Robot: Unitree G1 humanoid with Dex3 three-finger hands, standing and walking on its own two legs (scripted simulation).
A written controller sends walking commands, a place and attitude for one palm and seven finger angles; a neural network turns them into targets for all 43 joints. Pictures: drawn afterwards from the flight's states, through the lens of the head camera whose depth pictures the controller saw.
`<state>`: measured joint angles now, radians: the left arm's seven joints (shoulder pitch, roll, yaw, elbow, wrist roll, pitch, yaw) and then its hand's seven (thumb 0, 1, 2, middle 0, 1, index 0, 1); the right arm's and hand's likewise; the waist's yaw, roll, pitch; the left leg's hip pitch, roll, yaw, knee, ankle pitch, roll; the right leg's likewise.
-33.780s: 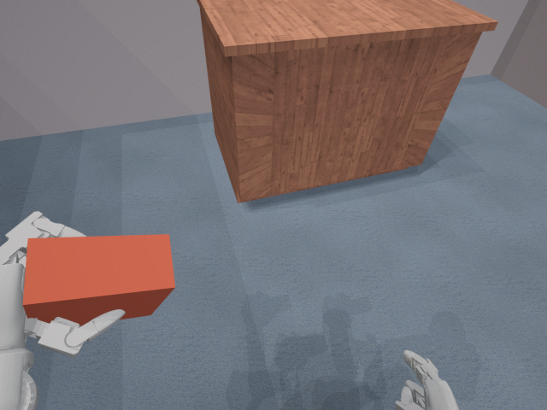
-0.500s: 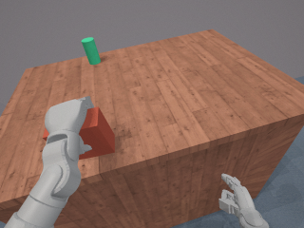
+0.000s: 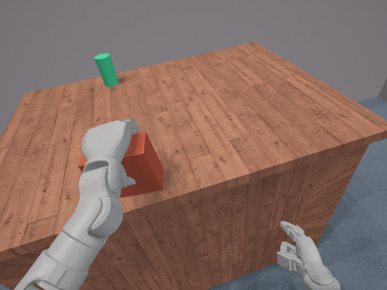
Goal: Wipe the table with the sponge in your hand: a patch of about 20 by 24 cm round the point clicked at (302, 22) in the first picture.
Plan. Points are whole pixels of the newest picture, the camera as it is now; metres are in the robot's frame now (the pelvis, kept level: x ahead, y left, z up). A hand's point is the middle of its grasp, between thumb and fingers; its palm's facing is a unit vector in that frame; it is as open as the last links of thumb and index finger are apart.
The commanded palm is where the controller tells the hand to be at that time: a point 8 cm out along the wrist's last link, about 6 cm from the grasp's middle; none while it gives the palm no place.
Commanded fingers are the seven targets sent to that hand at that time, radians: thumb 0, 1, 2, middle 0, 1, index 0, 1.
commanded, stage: wipe forward along the third lane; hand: left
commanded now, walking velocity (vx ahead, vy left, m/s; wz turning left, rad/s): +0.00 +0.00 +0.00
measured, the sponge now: (129, 173) +0.32 +0.20 +0.10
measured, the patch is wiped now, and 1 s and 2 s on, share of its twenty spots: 0.60 0.90 1.00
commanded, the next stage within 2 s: wipe back along the third lane in 1.58 s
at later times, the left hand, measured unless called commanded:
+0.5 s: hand (123, 141) +0.36 +0.21 +0.16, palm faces +0.02 -0.06 -1.00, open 10.3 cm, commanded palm +0.34 +0.23 +0.19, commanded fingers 0.00 0.10 1.30 -1.20 -1.60 -1.20 -1.60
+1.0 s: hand (121, 130) +0.40 +0.24 +0.16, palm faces -0.03 -0.03 -1.00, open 10.3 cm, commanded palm +0.39 +0.25 +0.18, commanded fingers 0.00 0.10 1.30 -1.20 -1.60 -1.20 -1.60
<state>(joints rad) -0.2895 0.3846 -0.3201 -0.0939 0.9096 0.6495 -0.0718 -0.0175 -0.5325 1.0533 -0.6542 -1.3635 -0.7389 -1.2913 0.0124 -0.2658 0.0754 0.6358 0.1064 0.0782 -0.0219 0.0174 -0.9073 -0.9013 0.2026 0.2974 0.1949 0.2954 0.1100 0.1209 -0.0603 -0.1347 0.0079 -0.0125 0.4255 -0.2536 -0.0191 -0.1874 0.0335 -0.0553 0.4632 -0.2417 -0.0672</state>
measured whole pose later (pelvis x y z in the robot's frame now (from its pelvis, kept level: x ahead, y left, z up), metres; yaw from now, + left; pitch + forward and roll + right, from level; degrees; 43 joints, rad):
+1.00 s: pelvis -0.01 -0.02 +0.00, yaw -1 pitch +3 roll +1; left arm -0.74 0.47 -0.15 0.72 0.95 0.39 -0.10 0.01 -0.55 1.07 -0.68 -1.33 -0.76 -1.28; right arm 0.18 -0.30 0.04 0.71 0.10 0.08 -0.08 0.01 -0.91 -0.90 0.20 0.30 0.20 0.30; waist 0.01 0.09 -0.09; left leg -0.26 0.03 -0.01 0.45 -0.24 0.00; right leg -0.30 0.06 -0.06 0.46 -0.21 -0.09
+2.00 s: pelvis +0.03 +0.05 +0.00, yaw -2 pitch +6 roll -1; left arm -0.78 0.42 -0.19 0.74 0.95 0.42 0.04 0.01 -0.54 1.07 -0.67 -1.35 -0.73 -1.32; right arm 0.20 -0.28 0.02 0.73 0.10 0.12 -0.04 0.01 -0.91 -0.90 0.20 0.30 0.20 0.30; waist 0.02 0.08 -0.13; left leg -0.25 -0.03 0.03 0.40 -0.27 0.05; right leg -0.28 0.01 -0.01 0.37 -0.20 0.00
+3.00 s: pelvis +0.02 +0.03 +0.00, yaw -1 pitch +1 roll +0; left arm -0.37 0.35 -0.33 0.04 0.96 0.73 -0.02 0.01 -0.50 1.06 -0.63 -1.37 -0.70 -1.34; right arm 0.02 -0.27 0.08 0.62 0.11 0.20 0.03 0.02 -0.91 -0.90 0.20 0.30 0.20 0.30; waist 0.08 0.10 -0.11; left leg -0.18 -0.01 0.01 0.49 -0.32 0.02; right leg -0.23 0.02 -0.03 0.50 -0.28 -0.03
